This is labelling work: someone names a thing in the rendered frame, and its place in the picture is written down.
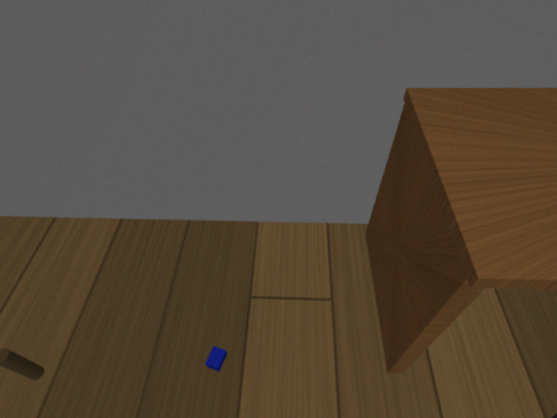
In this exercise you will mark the desk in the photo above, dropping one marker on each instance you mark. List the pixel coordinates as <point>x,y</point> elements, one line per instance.
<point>467,201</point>

